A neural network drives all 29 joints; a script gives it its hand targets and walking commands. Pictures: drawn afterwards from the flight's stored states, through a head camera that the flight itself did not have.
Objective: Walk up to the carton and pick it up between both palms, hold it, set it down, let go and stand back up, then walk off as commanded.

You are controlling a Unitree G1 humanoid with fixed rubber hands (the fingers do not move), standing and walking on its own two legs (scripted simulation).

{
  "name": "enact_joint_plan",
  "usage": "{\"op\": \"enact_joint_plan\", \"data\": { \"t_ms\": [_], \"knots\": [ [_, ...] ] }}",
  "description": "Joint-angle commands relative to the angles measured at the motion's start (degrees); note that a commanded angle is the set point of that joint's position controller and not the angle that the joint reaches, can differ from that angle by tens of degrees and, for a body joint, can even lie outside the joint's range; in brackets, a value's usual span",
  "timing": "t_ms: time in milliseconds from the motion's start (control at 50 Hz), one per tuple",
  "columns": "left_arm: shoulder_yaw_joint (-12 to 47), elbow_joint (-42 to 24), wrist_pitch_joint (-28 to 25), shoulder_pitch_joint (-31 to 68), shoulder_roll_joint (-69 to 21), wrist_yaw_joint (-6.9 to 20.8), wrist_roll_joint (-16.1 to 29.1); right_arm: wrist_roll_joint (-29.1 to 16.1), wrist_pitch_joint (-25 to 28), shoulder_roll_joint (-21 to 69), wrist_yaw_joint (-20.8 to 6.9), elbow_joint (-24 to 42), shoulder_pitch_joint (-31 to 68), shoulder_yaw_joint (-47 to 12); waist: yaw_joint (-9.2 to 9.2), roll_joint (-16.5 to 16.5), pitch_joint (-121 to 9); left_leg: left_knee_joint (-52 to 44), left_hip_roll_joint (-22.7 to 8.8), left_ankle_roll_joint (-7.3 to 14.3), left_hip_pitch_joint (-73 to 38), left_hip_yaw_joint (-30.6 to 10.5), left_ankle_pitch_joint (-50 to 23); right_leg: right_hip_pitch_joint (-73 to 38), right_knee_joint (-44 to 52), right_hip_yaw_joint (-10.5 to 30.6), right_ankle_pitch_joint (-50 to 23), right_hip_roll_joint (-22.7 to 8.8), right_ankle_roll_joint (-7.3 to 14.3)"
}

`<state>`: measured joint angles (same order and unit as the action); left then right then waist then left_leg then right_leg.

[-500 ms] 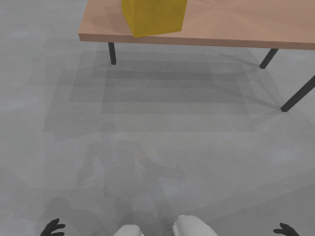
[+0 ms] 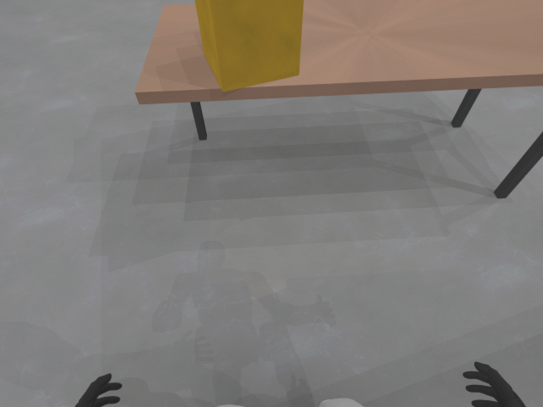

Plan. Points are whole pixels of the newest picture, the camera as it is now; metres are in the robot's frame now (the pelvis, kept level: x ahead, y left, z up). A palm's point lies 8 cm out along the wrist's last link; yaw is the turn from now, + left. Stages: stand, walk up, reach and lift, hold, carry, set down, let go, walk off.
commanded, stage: walk off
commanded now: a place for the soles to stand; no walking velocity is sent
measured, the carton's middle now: (247, 21) +1.08 +0.08 +0.04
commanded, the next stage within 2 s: stand in 0.24 s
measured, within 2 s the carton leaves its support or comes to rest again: neither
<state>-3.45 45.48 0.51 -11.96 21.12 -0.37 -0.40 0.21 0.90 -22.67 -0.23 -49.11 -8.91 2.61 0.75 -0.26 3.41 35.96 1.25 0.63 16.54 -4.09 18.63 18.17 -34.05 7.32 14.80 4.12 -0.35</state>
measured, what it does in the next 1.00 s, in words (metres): stands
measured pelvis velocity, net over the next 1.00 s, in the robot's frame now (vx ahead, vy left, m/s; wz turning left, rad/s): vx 0.01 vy -0.01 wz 0.00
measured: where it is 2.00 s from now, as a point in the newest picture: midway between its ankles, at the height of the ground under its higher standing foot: outside the picture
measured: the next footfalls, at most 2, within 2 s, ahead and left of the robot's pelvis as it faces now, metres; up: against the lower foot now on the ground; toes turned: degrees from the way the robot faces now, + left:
none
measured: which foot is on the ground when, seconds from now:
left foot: down 0.00-1.00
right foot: down 0.00-1.00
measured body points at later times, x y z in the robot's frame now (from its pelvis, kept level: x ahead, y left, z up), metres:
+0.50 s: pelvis +0.01 +0.00 +0.01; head +0.02 +0.01 +0.46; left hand +0.13 +0.29 -0.10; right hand +0.11 -0.33 -0.10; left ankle +0.01 +0.12 -0.73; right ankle +0.04 -0.12 -0.73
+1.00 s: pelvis +0.01 -0.01 +0.01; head +0.02 -0.01 +0.46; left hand +0.12 +0.29 -0.10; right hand +0.10 -0.33 -0.11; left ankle +0.01 +0.12 -0.73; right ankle +0.04 -0.12 -0.73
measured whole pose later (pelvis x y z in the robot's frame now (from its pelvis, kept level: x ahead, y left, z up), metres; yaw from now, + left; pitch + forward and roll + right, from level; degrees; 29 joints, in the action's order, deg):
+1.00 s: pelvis +0.01 -0.01 +0.01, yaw +0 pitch +0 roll +0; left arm 0.2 47.0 -0.8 -12.0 21.1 -0.2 -0.4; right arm 0.2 0.9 -22.5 -1.1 -59.2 -7.4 2.6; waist 0.8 -0.6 0.4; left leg 28.5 1.4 -0.3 13.9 -4.0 15.0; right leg 16.7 -29.2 7.6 12.7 3.3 -0.3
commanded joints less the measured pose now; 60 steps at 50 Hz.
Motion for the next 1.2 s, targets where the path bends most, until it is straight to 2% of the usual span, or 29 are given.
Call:
{"op": "enact_joint_plan", "data": {
  "t_ms": [0,60,80,100,200,220,280,320,400,420,440,500,520,540,560,580,640,720,740,780,800,840,900,920,980,1020,1040,1060,1180],
  "knots": [
    [-2.42,0.72,-2.61,4.18,10.64,0.91,0.21,-0.19,2.35,-11.78,0.32,1.03,2.60,2.14,-0.20,0.79,-2.71,-13.65,-6.95,3.75,-1.93,-9.40,3.38,-1.24,7.96,7.32,3.22,-5.73,4.50],
    [-2.32,0.17,-2.59,2.90,11.12,0.91,0.19,0.06,2.42,-12.01,0.42,2.13,4.45,2.23,-0.71,2.30,-5.92,-10.18,-6.67,3.60,-3.17,-6.69,-2.91,-3.86,6.27,6.60,-3.73,-6.21,4.44],
    [-2.70,0.08,-2.47,3.12,12.41,0.87,0.10,-0.04,2.03,-11.77,0.60,1.76,2.73,2.42,-0.48,-1.55,-7.03,-9.16,-6.09,3.35,-3.24,-6.58,-4.61,-5.03,5.84,6.23,-5.01,-6.00,4.54],
    [-2.69,0.57,-2.64,2.47,12.52,0.75,0.13,0.13,2.11,-11.56,0.61,1.98,2.90,2.51,-0.03,0.58,-7.56,-7.83,-5.14,2.55,-5.50,-4.68,-6.35,-3.26,6.95,8.84,-4.91,-6.92,5.10],
    [-2.33,0.57,-2.42,2.54,12.11,0.39,-0.06,-0.06,1.97,-11.87,0.97,2.60,2.38,2.60,-0.15,-0.87,-9.72,-6.52,-6.51,3.32,-7.13,-5.83,-15.13,-5.33,2.89,6.23,-13.98,-5.98,4.85],
    [-2.15,-0.43,-2.30,4.18,12.38,0.58,-0.41,-0.14,1.79,-12.00,1.14,2.52,3.06,2.99,-0.13,-3.27,-7.55,-6.30,-5.92,3.56,-7.29,-5.66,-14.21,-3.00,3.73,6.68,-13.46,-6.04,4.93],
    [-1.45,1.27,-2.97,2.83,13.62,0.11,-0.55,-0.01,1.54,-9.66,0.44,-1.14,2.90,1.46,-0.61,0.52,-6.94,-9.14,-4.77,2.34,-5.33,-4.78,-8.05,-4.97,11.56,10.28,-0.78,-10.07,3.18],
    [-0.25,0.81,-3.07,4.70,13.26,0.02,-0.81,-0.23,1.22,-9.53,0.01,-3.28,1.75,1.14,0.19,-3.61,-5.89,-11.32,-4.85,2.54,-6.65,-4.40,-6.36,-2.73,11.82,9.35,-1.96,-9.92,4.34],
    [0.20,1.09,-3.57,5.42,12.88,-0.33,0.33,0.00,2.09,-9.22,-0.13,-4.58,2.98,0.70,0.94,-0.62,-10.71,-12.52,-7.12,2.19,-10.67,-5.11,-12.95,-5.17,9.94,5.61,-11.84,-8.83,3.14],
    [0.81,1.30,-3.63,5.09,11.05,-0.27,0.30,0.27,1.92,-10.28,-0.02,-5.61,3.26,0.57,0.29,3.67,-8.55,-13.26,-6.72,1.91,-9.01,-5.11,-12.85,-6.27,10.19,5.67,-10.97,-8.53,3.23],
    [0.48,1.49,-3.59,4.90,12.52,-0.26,0.18,0.15,1.95,-8.30,0.12,-4.63,4.78,0.38,0.23,-0.07,-6.64,-13.60,-6.69,1.91,-7.23,-5.20,-12.38,-5.71,10.70,5.16,-8.49,-7.75,2.71],
    [1.41,2.77,-3.36,3.98,10.92,-0.19,0.21,0.02,2.13,-12.11,0.07,-7.23,3.55,1.11,-1.23,1.37,-5.86,-14.39,-6.44,1.73,-6.70,-5.68,-12.12,-5.23,11.69,6.63,-7.99,-9.12,3.58],
    [1.41,2.65,-3.71,3.49,11.28,-0.27,0.06,-0.02,2.23,-9.93,-0.11,-6.57,3.97,0.58,0.10,-0.02,-8.16,-14.49,-6.47,1.81,-9.41,-5.70,-11.84,-5.51,11.29,5.90,-7.80,-8.02,3.38],
    [1.38,1.78,-3.62,5.44,11.64,-0.52,-0.37,0.15,1.80,-11.27,0.07,-7.42,3.69,0.73,-0.83,-3.42,-6.18,-14.22,-6.66,2.08,-6.25,-5.21,-11.02,-6.32,12.21,5.70,-7.67,-7.81,3.23],
    [0.69,2.19,-3.59,4.64,13.16,-0.51,-0.08,-0.41,1.52,-10.83,-0.37,-7.83,3.13,0.65,0.05,-0.24,-7.69,-14.89,-6.26,1.49,-7.18,-5.26,-10.47,-6.63,10.66,5.46,-9.24,-7.86,3.02],
    [1.18,2.20,-3.52,4.69,11.57,-0.24,-0.19,-0.08,1.89,-10.21,-0.37,-7.10,6.87,0.86,-0.98,-1.92,-7.15,-12.59,-6.95,1.79,-8.46,-4.59,-10.00,-5.37,12.56,5.67,-8.33,-8.41,2.85],
    [0.90,2.61,-3.86,3.91,13.26,-0.61,0.06,-0.45,1.44,-9.43,-0.32,-6.86,6.35,1.04,0.62,2.03,-7.27,-13.59,-5.96,1.54,-9.13,-4.07,-9.86,-4.95,12.91,7.48,-8.16,-9.43,3.48],
    [1.04,3.10,-3.90,4.55,13.12,-0.50,-0.52,0.21,1.26,-10.09,-0.52,-8.70,3.50,0.92,-0.36,-5.13,-6.41,-14.61,-6.40,1.93,-8.42,-4.44,-11.82,-5.76,13.06,7.18,-7.40,-9.24,3.54],
    [1.25,3.60,-3.64,3.50,11.04,-0.37,-0.26,0.62,1.19,-11.13,-0.45,-8.26,5.08,1.39,-0.46,1.55,-6.42,-13.44,-6.04,2.05,-10.21,-3.42,-11.19,-3.64,14.24,8.15,-7.49,-9.43,3.24],
    [0.91,3.42,-3.99,4.80,13.63,-0.35,-0.25,-0.15,1.48,-8.61,-0.37,-8.42,3.38,0.84,0.29,-1.27,-7.55,-14.89,-5.94,1.76,-8.66,-4.05,-10.11,-7.08,13.76,6.78,-6.74,-9.20,2.94],
    [0.84,3.78,-3.56,4.96,13.39,-0.60,0.06,0.08,1.58,-9.23,-0.52,-8.09,4.78,0.54,-0.12,0.64,-7.04,-15.16,-5.83,1.61,-7.44,-3.96,-11.31,-6.99,13.73,6.02,-6.05,-8.21,2.44],
    [0.73,3.57,-3.52,5.65,12.37,-0.40,-0.51,0.02,1.12,-10.14,-0.33,-8.81,4.35,0.77,-0.35,-3.78,-6.88,-14.25,-6.01,1.62,-8.65,-3.79,-10.82,-4.82,14.82,6.85,-4.41,-8.73,2.78],
    [0.95,3.98,-3.70,3.72,12.87,-0.61,0.23,-0.21,1.06,-11.14,-0.59,-8.56,4.19,0.86,0.62,0.52,-5.89,-16.11,-6.85,1.98,-8.79,-5.17,-8.10,-4.43,14.28,7.16,-4.56,-8.75,3.29],
    [0.83,3.82,-3.55,4.56,12.73,-0.48,-0.11,0.14,1.17,-10.55,-0.23,-8.36,5.88,0.72,-0.89,1.21,-7.29,-15.57,-6.98,2.26,-8.28,-5.48,-8.31,-6.05,14.07,6.04,-5.32,-8.06,2.98],
    [0.76,3.67,-3.24,4.64,12.51,-0.47,-0.44,0.43,1.15,-11.64,-0.16,-8.41,5.84,1.51,-0.49,-3.47,-8.29,-15.00,-6.74,1.52,-9.83,-4.68,-11.03,-5.44,13.43,5.50,-8.37,-8.62,3.02],
    [1.02,3.55,-3.59,4.57,13.48,-0.40,-0.35,0.07,1.24,-11.22,-0.55,-8.74,5.86,1.36,-0.27,-3.22,-8.94,-14.15,-6.39,1.40,-10.77,-4.16,-12.15,-5.76,13.03,5.78,-10.34,-9.16,3.46],
    [1.26,3.79,-3.38,4.58,10.97,-0.46,-0.11,0.25,1.31,-10.59,-0.52,-9.57,4.29,1.03,0.37,1.63,-6.65,-15.09,-6.21,1.43,-9.45,-4.45,-12.03,-5.21,13.67,6.26,-10.53,-8.69,3.17],
    [1.35,4.61,-3.22,3.04,12.44,-0.64,0.30,-0.27,1.20,-9.78,-0.57,-9.21,3.47,0.67,0.06,-0.84,-8.00,-14.52,-6.14,1.64,-9.48,-4.44,-12.15,-5.78,13.36,6.54,-8.52,-8.30,2.79],
    [0.78,4.79,-3.41,4.66,12.72,-0.74,-0.30,0.71,0.92,-8.25,-0.32,-9.61,3.63,-0.12,0.33,-1.54,-6.50,-15.62,-7.05,1.91,-8.46,-5.17,-7.83,-4.99,14.49,6.68,-3.76,-8.77,2.90]
  ]
}}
